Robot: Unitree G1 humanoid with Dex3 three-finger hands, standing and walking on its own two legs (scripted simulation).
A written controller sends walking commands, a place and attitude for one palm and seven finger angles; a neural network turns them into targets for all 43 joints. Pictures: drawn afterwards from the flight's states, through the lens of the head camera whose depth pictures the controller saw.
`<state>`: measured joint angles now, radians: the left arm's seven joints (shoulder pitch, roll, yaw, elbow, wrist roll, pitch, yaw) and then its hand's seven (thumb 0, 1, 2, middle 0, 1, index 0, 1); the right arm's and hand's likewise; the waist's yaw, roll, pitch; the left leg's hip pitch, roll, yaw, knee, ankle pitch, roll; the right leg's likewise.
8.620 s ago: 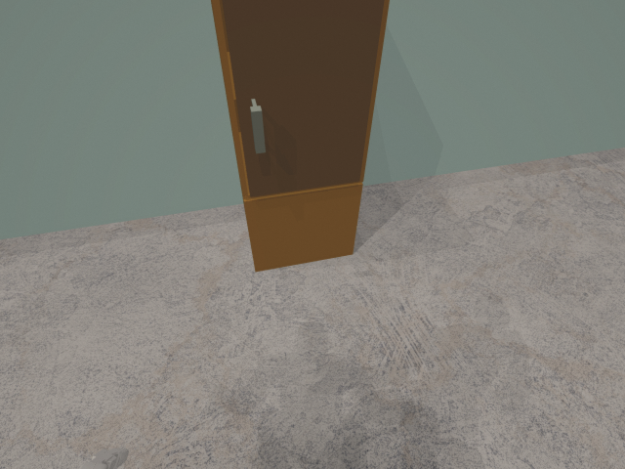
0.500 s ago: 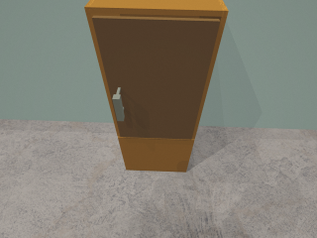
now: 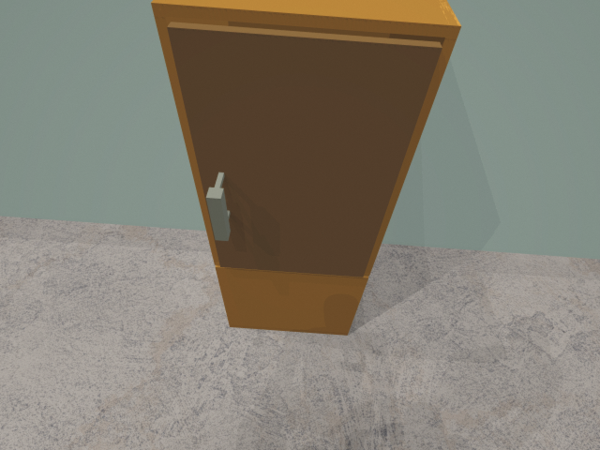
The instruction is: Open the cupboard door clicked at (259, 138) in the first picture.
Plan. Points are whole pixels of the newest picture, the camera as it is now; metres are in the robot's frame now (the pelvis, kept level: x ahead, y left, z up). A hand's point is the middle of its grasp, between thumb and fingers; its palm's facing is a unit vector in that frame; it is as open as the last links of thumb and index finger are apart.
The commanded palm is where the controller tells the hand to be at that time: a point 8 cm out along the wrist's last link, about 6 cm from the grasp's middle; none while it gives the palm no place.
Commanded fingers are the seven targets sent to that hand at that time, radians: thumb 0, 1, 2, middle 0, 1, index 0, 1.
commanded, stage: come to a stop and stand still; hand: left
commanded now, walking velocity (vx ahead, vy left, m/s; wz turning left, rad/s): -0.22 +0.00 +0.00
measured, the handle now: (221, 206) +0.54 +0.19 -0.06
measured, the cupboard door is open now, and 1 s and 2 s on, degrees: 0 0 0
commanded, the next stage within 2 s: look again from close up in 0.76 s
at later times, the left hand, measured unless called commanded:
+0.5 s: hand out of the picture +0.04 +0.16 -0.17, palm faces +0.05 -0.98 -0.20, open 7.3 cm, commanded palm none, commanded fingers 0.00 0.90 0.90 -0.20 -0.30 -0.20 -0.30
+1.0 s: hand out of the picture -0.03 +0.17 -0.16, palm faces +0.02 -0.98 -0.21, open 7.4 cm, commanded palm none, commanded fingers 0.00 0.90 0.90 -0.20 -0.30 -0.20 -0.30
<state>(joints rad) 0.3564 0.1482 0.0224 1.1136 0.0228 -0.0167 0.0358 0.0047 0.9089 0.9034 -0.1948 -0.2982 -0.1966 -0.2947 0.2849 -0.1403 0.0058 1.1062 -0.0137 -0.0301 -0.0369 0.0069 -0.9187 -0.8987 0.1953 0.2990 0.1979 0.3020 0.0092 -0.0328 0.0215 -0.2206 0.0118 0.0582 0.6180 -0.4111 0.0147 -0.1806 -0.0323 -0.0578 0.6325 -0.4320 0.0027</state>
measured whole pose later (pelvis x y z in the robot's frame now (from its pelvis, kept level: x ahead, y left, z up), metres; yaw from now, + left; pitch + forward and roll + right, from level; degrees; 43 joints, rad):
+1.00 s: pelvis -0.01 -0.01 +0.01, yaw +1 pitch +0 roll +0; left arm 0.34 0.14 -0.01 1.11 0.02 -0.02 0.03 0.01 0.91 0.90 -0.20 -0.30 -0.20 -0.29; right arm 0.32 -0.16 0.01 1.05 -0.01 -0.01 -0.02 0.00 -0.91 -0.90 0.19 0.30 0.20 0.30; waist -0.01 0.04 0.00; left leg -0.22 0.01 0.05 0.52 -0.30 0.02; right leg -0.25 -0.02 -0.10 0.50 -0.25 -0.02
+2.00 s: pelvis -0.04 -0.03 -0.10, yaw +2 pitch +16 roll -2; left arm 0.40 0.23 0.26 0.07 -0.31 -0.58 -0.38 0.02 0.42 0.70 -0.23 -0.61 -0.23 -0.60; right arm 0.12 -0.24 -0.02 0.53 0.01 -0.27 -0.04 0.01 -0.90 -0.90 0.19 0.30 0.20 0.30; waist 0.06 -0.02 -0.13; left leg -0.99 0.04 -0.04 1.31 -0.59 -0.02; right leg -0.98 -0.03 -0.16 1.25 -0.54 -0.07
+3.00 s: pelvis -0.04 +0.02 -0.08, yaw +1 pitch +18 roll -4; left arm 0.03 0.41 0.42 0.33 -0.35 -0.39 -0.50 -0.01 -0.49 0.31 -0.30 -1.20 -0.30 -1.19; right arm 0.24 -0.26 0.04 0.55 0.03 -0.22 -0.05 0.01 -0.90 -0.90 0.20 0.30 0.20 0.30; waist -0.01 0.01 -0.13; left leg -0.99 0.02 0.00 1.22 -0.55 0.05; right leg -0.97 -0.04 -0.12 1.12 -0.47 0.00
